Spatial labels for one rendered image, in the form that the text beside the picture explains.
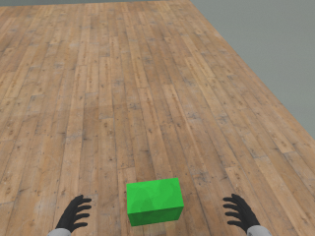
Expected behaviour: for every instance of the carton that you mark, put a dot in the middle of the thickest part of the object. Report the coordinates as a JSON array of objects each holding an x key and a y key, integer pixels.
[{"x": 154, "y": 201}]

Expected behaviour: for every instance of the right robot forearm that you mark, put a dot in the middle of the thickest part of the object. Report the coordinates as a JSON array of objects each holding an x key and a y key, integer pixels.
[{"x": 258, "y": 230}]

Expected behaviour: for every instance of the right robot hand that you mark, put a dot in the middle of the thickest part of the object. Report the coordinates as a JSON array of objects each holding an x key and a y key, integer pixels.
[{"x": 245, "y": 214}]

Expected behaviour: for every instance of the left robot hand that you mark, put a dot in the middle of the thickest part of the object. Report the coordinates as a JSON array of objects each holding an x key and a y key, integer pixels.
[{"x": 70, "y": 216}]

